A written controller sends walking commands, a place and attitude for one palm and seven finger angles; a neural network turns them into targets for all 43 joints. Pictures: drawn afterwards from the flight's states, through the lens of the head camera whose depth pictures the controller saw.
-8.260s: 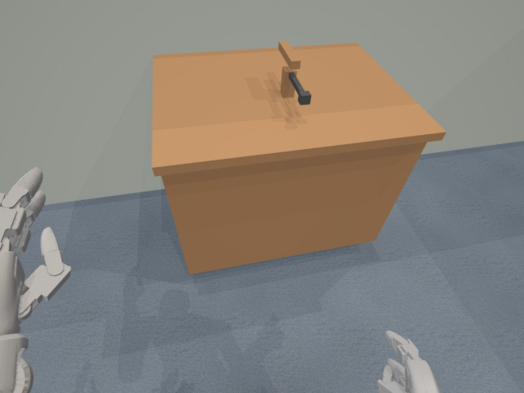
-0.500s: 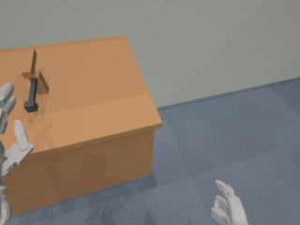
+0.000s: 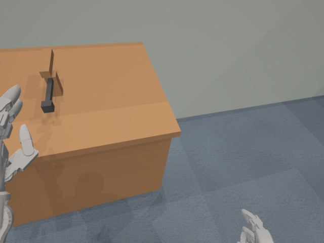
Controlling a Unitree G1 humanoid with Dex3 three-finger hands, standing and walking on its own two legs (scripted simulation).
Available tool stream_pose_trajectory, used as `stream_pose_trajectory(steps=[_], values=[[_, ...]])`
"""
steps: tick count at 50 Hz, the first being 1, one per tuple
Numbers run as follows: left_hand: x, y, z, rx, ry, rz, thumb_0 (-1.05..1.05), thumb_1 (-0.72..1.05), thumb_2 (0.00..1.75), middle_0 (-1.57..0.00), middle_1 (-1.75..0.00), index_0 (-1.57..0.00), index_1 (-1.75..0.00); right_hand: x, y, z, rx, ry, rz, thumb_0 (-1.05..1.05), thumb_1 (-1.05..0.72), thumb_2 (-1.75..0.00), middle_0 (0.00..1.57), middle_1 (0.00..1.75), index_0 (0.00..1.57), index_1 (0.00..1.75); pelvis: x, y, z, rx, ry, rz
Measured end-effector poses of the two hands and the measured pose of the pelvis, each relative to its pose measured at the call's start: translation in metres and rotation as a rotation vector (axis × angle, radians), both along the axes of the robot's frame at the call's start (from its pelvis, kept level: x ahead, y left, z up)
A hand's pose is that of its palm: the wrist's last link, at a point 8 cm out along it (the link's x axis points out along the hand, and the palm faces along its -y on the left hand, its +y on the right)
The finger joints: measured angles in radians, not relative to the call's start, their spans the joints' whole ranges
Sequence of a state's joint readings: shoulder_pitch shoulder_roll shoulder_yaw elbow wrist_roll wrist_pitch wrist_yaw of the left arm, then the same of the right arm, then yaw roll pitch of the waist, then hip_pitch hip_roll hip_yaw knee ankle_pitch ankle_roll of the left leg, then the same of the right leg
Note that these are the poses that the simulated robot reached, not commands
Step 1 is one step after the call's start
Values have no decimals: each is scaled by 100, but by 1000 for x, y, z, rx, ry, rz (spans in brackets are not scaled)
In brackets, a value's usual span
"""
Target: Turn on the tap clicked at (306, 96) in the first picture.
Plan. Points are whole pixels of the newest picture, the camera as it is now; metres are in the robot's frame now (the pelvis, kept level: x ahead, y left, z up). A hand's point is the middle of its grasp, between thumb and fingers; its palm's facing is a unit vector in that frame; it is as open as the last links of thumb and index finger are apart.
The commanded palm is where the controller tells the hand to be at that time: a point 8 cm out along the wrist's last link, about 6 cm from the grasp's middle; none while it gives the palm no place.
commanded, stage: come to a stop and stand still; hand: left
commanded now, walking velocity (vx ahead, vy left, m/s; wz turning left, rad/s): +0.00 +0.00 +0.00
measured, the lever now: (47, 106) +0.46 +0.39 +0.02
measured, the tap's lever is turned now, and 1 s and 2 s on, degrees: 0 0 0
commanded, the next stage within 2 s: look again from close up in 0.56 s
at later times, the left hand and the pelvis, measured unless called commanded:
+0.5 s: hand (38, 141) +0.25 +0.27 +0.16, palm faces +0.38 -0.87 -0.33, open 7.4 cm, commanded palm +0.19 +0.30 +0.18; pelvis +0.03 +0.02 +0.01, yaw +0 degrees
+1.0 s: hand (43, 143) +0.25 +0.26 +0.15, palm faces +0.38 -0.86 -0.34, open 7.4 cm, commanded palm +0.19 +0.29 +0.18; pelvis +0.03 +0.01 +0.01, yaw +0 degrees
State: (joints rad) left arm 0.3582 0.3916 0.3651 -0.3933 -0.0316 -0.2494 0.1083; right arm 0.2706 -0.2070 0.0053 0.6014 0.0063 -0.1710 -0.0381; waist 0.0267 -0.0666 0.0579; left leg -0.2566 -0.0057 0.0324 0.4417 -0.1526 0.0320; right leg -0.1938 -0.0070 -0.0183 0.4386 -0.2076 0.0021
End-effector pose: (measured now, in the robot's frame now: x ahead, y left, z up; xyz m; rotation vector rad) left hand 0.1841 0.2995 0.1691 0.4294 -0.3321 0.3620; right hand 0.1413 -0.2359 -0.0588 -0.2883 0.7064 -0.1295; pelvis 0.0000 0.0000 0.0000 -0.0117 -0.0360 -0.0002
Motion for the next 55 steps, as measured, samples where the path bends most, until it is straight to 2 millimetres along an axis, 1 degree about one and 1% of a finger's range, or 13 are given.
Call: stream_pose_trajectory(steps=[4,9,12,16,20,24,36,47,55], values=[[-1,0,6,-11,-37,6,2,89,90,-21,-30,-21,-30,14,18,1,31,-26,47,2,-91,-90,20,30,20,30,4,4,1,-6,4,0],[5,-3,3,-27,-10,-11,2,89,90,-21,-30,-21,-30,35,38,3,64,-46,89,2,-91,-90,21,30,20,30,11,8,3,-15,12,-6],[11,0,0,-34,24,-9,2,89,90,-21,-30,-21,-30,45,46,4,77,-52,98,2,-91,-90,21,30,20,30,15,10,4,-16,14,-7],[18,5,-2,-41,52,-4,2,89,90,-21,-30,-21,-30,56,51,6,82,-56,97,2,-91,-90,21,30,21,30,19,13,5,-14,15,-8],[22,6,-1,-44,61,-6,2,89,90,-21,-30,-21,-30,61,50,7,74,-51,88,2,-91,-90,21,30,21,30,23,15,5,-13,18,-7],[24,7,-1,-45,65,-7,2,89,90,-21,-30,-21,-30,62,45,7,61,-36,73,2,-91,-90,21,30,21,30,27,16,6,-11,20,-6],[26,4,1,-37,81,0,2,89,90,-21,-30,-21,-30,53,31,0,56,4,23,2,-91,-90,21,30,20,30,30,14,6,-10,21,-7],[24,-1,-4,-53,110,15,2,89,90,-21,-30,-21,-30,49,28,-4,69,17,8,2,-91,-90,21,30,20,30,29,11,6,-12,21,-7],[21,-4,2,-42,92,11,2,89,90,-21,-30,-21,-30,50,26,-4,73,9,6,2,-91,-90,21,30,20,30,29,9,6,-11,18,-4]])
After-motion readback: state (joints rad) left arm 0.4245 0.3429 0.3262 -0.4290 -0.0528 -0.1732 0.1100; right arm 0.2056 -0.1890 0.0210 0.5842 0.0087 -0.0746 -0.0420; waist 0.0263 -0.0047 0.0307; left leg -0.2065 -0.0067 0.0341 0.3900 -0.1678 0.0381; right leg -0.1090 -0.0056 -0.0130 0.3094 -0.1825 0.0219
